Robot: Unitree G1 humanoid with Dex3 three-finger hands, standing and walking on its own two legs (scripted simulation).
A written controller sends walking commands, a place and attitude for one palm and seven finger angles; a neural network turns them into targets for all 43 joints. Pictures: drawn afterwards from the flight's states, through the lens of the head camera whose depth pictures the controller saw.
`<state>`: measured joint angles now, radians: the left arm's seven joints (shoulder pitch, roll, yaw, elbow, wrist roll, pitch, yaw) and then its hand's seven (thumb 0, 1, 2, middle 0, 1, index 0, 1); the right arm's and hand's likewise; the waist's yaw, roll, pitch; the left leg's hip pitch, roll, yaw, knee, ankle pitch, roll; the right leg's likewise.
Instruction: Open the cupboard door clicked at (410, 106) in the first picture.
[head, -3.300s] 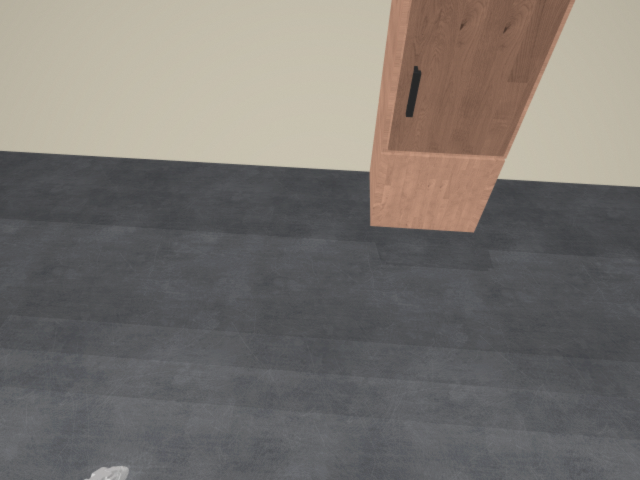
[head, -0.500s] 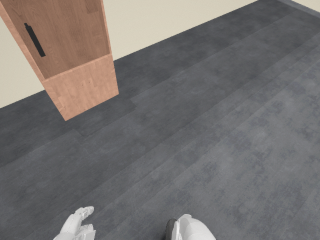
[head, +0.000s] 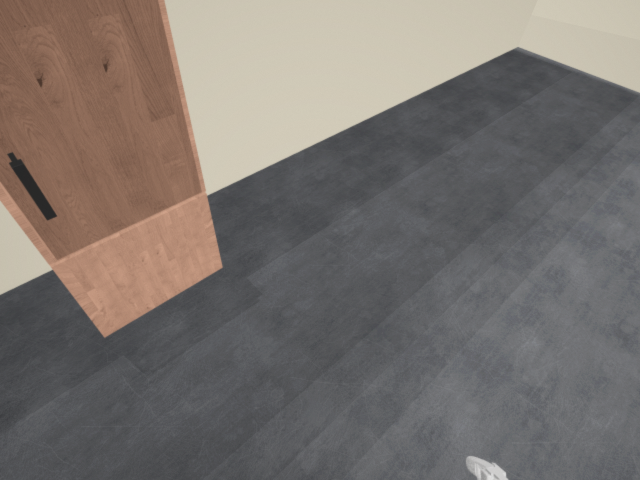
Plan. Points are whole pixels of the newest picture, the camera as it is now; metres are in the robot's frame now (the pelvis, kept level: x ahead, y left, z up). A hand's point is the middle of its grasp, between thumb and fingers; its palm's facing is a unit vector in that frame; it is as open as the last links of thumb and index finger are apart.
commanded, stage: walk to a spot facing it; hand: left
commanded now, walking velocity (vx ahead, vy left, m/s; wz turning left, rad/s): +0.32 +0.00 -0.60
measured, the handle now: (31, 186) +0.61 +0.69 -0.10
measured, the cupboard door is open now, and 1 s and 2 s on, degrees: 0 0 0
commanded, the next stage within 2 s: turn to face it in 0.34 s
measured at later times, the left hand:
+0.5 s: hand (278, 345) +0.36 +0.11 -0.17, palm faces -0.32 -0.92 -0.21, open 7.4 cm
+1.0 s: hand (249, 351) +0.35 +0.16 -0.18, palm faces -0.06 -0.98 -0.17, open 7.4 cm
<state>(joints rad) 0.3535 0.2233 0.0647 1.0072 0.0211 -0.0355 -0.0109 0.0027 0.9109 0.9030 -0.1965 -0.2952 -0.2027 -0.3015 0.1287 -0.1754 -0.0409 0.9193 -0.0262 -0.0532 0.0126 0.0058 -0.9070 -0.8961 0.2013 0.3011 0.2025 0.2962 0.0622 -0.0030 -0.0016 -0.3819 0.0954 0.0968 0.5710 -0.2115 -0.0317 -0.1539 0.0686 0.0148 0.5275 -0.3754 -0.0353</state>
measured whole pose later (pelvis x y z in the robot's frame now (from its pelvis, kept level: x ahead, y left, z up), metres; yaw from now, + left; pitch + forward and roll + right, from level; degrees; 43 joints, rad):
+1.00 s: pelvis +0.25 -0.01 +0.00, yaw -5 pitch +0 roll -2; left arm 0.17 0.21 0.08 0.96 0.02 0.06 0.01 0.01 0.90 0.90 -0.20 -0.30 -0.20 -0.30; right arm 0.28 -0.16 -0.05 0.96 -0.03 0.01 -0.01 0.01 -0.92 -0.90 0.20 0.30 0.20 0.30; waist -0.03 -0.04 0.05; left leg -0.36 0.05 0.11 0.64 -0.29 0.06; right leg -0.50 -0.08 -0.09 1.10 -0.42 0.06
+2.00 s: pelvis +0.23 -0.04 +0.01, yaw +31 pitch +1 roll -1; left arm 0.17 0.28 0.08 0.90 0.01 0.06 0.01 0.01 0.91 0.90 -0.19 -0.29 -0.20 -0.30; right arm 0.16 -0.22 -0.05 0.90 -0.02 0.03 0.01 0.01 -0.90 -0.90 0.20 0.30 0.21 0.30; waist 0.01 -0.01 0.09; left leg -0.27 -0.01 -0.02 0.51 -0.26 0.03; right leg -0.47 -0.10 -0.02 1.02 -0.43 0.11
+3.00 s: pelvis +0.27 +0.01 +0.01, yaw +47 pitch -1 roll +0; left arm 0.23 0.19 0.04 1.06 0.03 0.02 -0.02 0.01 0.91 0.90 -0.19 -0.29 -0.20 -0.30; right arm 0.43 -0.13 -0.02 1.12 -0.02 -0.05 -0.03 0.01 -0.91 -0.90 0.20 0.30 0.20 0.30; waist -0.01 -0.03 0.04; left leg 0.05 -0.03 0.08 0.28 -0.32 0.05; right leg -0.53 -0.11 -0.07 0.89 -0.24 0.05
